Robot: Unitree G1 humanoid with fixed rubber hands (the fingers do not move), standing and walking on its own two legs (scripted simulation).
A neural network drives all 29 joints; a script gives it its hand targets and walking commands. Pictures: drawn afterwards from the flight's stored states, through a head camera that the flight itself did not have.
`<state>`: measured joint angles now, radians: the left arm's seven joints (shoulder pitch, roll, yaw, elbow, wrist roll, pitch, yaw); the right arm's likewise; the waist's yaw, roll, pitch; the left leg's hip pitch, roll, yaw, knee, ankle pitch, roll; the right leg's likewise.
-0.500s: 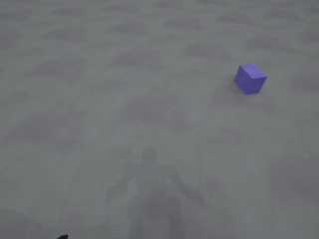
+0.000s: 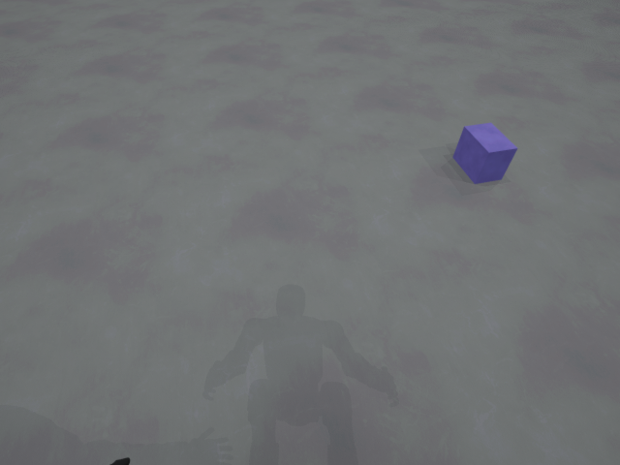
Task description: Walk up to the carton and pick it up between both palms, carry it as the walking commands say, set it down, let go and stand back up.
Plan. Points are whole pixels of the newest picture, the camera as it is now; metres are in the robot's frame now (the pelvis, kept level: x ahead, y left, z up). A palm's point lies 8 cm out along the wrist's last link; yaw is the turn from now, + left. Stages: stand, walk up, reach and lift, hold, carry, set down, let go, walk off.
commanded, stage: stand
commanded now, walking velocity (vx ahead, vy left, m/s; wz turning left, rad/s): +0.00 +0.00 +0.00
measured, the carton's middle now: (483, 153) +1.67 -0.85 -0.68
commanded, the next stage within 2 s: walk up in 0.40 s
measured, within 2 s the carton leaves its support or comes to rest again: neither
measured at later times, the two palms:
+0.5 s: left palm out of the picture +0.09 +0.29 -0.12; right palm out of the picture +0.09 -0.30 -0.12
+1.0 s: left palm (172, 385) +0.25 +0.23 -0.10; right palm out of the picture +0.11 -0.45 -0.12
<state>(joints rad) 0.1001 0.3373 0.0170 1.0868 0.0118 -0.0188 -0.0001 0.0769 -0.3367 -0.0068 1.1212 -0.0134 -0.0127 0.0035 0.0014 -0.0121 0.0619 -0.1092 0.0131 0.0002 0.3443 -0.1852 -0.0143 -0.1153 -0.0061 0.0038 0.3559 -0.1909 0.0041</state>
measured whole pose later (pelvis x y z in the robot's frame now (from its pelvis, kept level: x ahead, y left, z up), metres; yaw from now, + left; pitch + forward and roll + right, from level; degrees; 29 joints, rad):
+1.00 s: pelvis +0.10 -0.08 -0.03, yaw -13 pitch -3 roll -1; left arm 0.24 0.43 0.12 0.87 0.01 -0.05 -0.10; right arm 0.20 -0.52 -0.09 0.96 -0.02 -0.07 0.04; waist 0.02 0.06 0.01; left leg -0.37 0.12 -0.01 1.09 -0.44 0.04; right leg -0.37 -0.02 -0.07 0.70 -0.28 -0.02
